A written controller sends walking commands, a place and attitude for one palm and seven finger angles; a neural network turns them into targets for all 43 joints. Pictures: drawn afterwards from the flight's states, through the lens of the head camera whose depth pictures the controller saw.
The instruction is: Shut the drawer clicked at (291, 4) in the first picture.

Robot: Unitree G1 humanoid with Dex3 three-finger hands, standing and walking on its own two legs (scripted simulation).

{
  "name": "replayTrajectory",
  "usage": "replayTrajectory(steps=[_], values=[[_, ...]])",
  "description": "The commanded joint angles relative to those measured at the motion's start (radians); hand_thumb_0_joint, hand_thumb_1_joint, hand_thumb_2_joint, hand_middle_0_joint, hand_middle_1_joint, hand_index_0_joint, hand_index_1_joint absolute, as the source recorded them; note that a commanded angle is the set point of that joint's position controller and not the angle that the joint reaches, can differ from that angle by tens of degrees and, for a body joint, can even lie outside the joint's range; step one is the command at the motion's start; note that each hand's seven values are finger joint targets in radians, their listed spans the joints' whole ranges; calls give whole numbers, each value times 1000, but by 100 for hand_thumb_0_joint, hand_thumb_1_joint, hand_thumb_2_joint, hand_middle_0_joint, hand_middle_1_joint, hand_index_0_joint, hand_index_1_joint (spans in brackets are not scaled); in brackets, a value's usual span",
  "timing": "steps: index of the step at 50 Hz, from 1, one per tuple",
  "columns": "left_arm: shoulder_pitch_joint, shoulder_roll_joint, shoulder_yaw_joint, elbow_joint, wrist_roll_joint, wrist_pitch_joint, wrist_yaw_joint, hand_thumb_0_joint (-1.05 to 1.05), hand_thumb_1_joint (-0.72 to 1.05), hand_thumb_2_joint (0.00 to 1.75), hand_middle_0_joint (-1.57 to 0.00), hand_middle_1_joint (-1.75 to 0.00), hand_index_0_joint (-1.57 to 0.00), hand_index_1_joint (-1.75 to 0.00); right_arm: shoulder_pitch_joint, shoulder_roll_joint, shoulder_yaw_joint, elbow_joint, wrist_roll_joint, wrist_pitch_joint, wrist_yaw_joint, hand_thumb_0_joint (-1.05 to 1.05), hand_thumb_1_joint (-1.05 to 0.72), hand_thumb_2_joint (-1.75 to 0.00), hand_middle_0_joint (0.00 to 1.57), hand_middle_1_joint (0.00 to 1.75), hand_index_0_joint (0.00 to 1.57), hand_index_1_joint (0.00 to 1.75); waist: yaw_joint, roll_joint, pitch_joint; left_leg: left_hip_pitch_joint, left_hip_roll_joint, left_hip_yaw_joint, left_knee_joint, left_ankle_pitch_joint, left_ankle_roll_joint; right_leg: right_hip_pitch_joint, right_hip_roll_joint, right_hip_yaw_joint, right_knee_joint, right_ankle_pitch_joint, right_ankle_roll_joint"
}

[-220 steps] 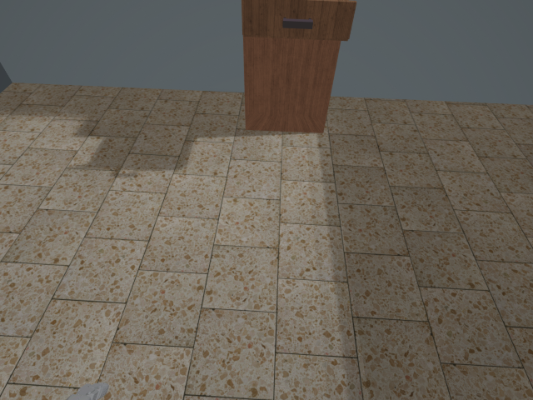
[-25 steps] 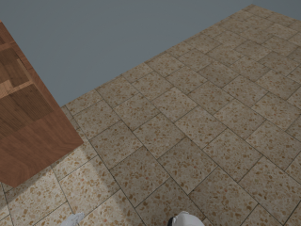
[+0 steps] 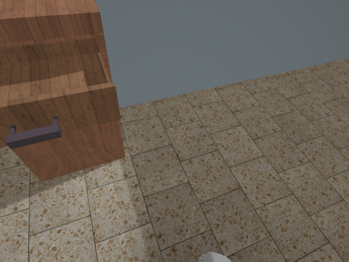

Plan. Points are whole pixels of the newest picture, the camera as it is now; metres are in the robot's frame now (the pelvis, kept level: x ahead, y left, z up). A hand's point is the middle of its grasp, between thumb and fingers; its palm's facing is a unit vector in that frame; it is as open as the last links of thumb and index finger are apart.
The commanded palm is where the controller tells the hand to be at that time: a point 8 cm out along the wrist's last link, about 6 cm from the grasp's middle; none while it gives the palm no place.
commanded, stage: turn to face it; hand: left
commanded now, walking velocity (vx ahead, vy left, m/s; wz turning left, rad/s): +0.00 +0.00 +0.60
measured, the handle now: (35, 130) +0.42 +0.39 +0.01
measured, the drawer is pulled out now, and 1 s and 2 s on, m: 0.29 0.29 0.29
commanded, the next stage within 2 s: take the last steps up to it in 0.54 s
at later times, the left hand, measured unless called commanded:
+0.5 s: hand out of the picture +0.02 +0.15 -0.13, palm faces +0.29 -0.91 -0.30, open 7.4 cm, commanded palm none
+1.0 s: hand out of the picture -0.13 +0.16 -0.16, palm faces +0.45 -0.87 -0.20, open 7.4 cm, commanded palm none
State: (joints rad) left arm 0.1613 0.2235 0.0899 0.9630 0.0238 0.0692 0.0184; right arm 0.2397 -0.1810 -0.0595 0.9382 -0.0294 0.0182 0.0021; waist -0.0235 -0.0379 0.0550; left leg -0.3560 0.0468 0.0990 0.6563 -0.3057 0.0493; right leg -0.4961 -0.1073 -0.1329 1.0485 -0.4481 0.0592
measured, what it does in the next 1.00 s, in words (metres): steps on the spot, turning left: right foot, then left foot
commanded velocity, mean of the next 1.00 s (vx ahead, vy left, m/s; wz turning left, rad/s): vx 0.11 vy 0.00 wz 0.27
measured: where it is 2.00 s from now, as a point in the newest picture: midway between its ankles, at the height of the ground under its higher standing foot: (150, 259)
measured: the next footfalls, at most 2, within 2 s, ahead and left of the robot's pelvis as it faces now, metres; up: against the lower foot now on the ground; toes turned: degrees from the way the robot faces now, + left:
right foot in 0.38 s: +0.05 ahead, -0.15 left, +0.00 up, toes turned +10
left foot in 0.84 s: -0.07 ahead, +0.06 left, +0.00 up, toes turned +27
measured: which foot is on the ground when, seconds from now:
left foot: down 0.00-0.38, up 0.40-0.82, down 0.84-1.00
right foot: up 0.00-0.36, down 0.38-0.84, up 0.86-1.00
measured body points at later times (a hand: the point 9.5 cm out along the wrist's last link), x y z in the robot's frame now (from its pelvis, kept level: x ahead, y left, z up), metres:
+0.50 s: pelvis -0.01 -0.06 +0.01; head +0.01 -0.10 +0.46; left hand +0.01 +0.20 -0.11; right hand +0.12 -0.30 -0.15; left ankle -0.03 +0.07 -0.66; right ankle +0.01 -0.16 -0.73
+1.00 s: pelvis -0.03 -0.02 +0.02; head -0.04 +0.00 +0.47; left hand -0.15 +0.20 -0.15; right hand +0.12 -0.21 -0.12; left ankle -0.11 +0.04 -0.73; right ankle +0.04 -0.14 -0.66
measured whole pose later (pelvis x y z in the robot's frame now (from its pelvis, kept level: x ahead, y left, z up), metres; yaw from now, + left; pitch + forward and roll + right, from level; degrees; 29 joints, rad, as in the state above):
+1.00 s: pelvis -0.03 -0.02 +0.02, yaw +24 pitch -2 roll -1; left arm 0.34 0.24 0.05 1.08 0.03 0.03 -0.01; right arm 0.27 -0.17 -0.02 1.01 -0.02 -0.02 -0.01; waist 0.03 -0.03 0.02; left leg -0.07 -0.01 0.06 0.40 -0.31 0.04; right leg -0.45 -0.09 -0.08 1.00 -0.37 0.03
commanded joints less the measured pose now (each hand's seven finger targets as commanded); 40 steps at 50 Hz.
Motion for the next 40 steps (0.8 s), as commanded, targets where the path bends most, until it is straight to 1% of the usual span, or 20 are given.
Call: replayTrajectory(steps=[1, 4, 9, 10, 13, 15, 17, 18, 19, 20, 21, 22, 23, 25, 28, 32, 36, 38, 39, 40], values=[[-17, 58, 14, -91, -5, -41, -11, 0, 90, 90, -20, -30, -20, -30, 9, -189, -36, -66, 6, -25, -26, 0, -90, -90, 20, 30, 20, 30, 9, 171, -123, 212, 211, -300, -332, 379, 82, -120, -1, 117, 135, 104, 28], [-13, 64, 10, -92, -12, -37, -3, 0, 90, 90, -20, -30, -20, -30, 39, -209, -45, -58, 6, -20, -24, 0, -90, -90, 20, 30, 20, 30, -6, 125, -140, 272, 210, -321, -325, 405, 109, -95, 13, 123, 35, 83, 41], [-44, 74, 4, -115, -17, -34, 5, 0, 90, 90, -20, -30, -20, -30, 55, -229, -52, -50, 4, -5, -17, 0, -90, -90, 20, 30, 20, 30, -28, 151, -109, 270, 212, -402, -331, 374, 134, -40, 35, 127, -120, 18, 43], [-46, 79, 2, -116, -16, -35, 6, 0, 90, 90, -20, -30, -20, -30, 49, -231, -51, -50, 4, -2, -15, 0, -90, -90, 20, 30, 20, 30, -28, 180, -109, 270, 203, -408, -327, 383, 134, -28, 41, 128, -147, 8, 40], [-13, 75, -4, -115, -20, -37, 9, 0, 90, 90, -20, -30, -20, -30, 15, -239, -54, -61, 2, 8, -12, 0, -90, -90, 20, 30, 20, 30, -16, 201, -107, 194, 184, -435, -312, 371, 129, 89, 69, 120, -267, 6, 22], [28, 83, -5, -108, -22, -41, 11, 0, 90, 90, -20, -30, -20, -30, -18, -241, -55, -70, 3, 13, -7, 0, -90, -90, 20, 30, 20, 30, 3, 209, -103, 136, 164, -444, -301, 358, 116, 172, 88, 111, -360, 39, 11], [109, 93, -1, -91, -23, -50, 16, 0, 90, 90, -20, -30, -20, -30, -61, -229, -54, -88, 9, 18, -3, 0, -90, -90, 20, 30, 20, 30, 45, 176, -114, 29, 117, -421, -252, 252, 71, 339, 84, 101, -562, 177, 1], [137, 131, 6, -87, -15, -58, 20, 0, 90, 90, -20, -30, -20, -30, -63, -193, -50, -94, 17, 20, 1, 0, -90, -90, 20, 30, 20, 30, 58, 81, -122, -73, 55, -372, -166, 135, 17, 451, 10, 169, -711, 202, -22], [144, 232, 23, -98, 4, -69, 26, 0, 90, 90, -20, -30, -20, -30, -47, -118, -39, -115, 26, 22, 4, 0, -90, -90, 20, 30, 20, 30, 61, -231, -98, -260, -100, -185, 88, -128, -74, 508, -266, 469, -837, 138, -118], [98, 263, 22, -125, 0, -63, 25, 0, 90, 90, -20, -30, -20, -30, -74, -157, -49, -129, 14, 24, 2, 0, -90, -90, 20, 30, 20, 30, 63, -242, -76, -225, -96, -163, 314, -266, -84, 329, -401, 519, -846, 219, -205], [40, 211, 12, -139, -3, -64, 28, 0, 90, 90, -20, -30, -20, -30, -78, -172, -52, -113, 6, 34, 6, 0, -90, -90, 20, 30, 20, 30, 33, -123, -41, -205, -70, -205, 439, -207, -74, 246, -340, 428, -840, 185, -218], [-13, 177, 9, -145, -6, -69, 27, 0, 90, 90, -20, -30, -20, -30, -60, -160, -53, -87, 3, 42, 10, 0, -90, -90, 20, 30, 20, 30, 4, -168, -8, -215, -54, -198, 496, -155, -78, 224, -270, 362, -828, 206, -187], [-29, 155, -4, -146, -7, -71, 21, 0, 90, 90, -20, -30, -20, -30, -47, -156, -51, -67, 3, 45, 14, 0, -90, -90, 20, 30, 20, 30, -6, -124, 15, -209, -45, -172, 545, -98, -89, 218, -217, 282, -797, 265, -164], [-9, 122, -11, -136, -7, -81, 19, 0, 90, 90, -20, -30, -20, -30, -18, -139, -46, -51, 7, 40, 18, 0, -90, -90, 20, 30, 20, 30, -10, -119, -6, -215, -36, -138, 540, -50, -106, 295, -179, 180, -747, 448, -157], [86, 131, -11, -106, -1, -84, 19, 0, 90, 90, -20, -30, -20, -30, -72, -126, -37, -53, 9, 42, 15, 0, -90, -90, 20, 30, 20, 30, 34, -135, -26, -186, -27, -110, 451, -74, -122, 359, -188, 170, -729, 513, -174], [159, 153, -7, -69, 6, -82, 15, 0, 90, 90, -20, -30, -20, -30, -140, -110, -22, -60, 15, 40, 12, 0, -90, -90, 20, 30, 20, 30, 69, -149, -33, -128, -28, -77, 285, -137, -121, 394, -206, 178, -716, 588, -195], [207, 173, 1, -25, 11, -88, 8, 0, 90, 90, -20, -30, -20, -30, -152, -93, -4, -55, 15, 16, 16, 0, -90, -90, 20, 30, 20, 30, 99, -166, -85, -43, -31, -38, 96, -169, -97, 450, -230, 223, -752, 387, -200], [197, 176, 3, -5, 10, -91, 2, 0, 90, 90, -20, -30, -20, -30, -113, -92, 0, -39, 14, 0, 16, 0, -90, -90, 20, 30, 20, 30, 83, -173, -90, 23, -31, -18, -16, -152, -80, 430, -227, 219, -750, 264, -193], [180, 172, 2, 2, 7, -91, 0, 0, 90, 90, -20, -30, -20, -30, -72, -90, 3, -23, 13, -9, 14, 0, -90, -90, 20, 30, 20, 30, 61, -167, -91, 99, -36, -6, -111, -104, -72, 388, -205, 194, -729, 201, -174], [157, 163, 1, 4, 2, -88, -2, 0, 90, 90, -20, -30, -20, -30, -14, -96, 2, 2, 13, -18, 12, 0, -90, -90, 20, 30, 20, 30, 29, -129, -84, 232, -39, 8, -239, -34, -64, 290, -176, 153, -690, 96, -138]])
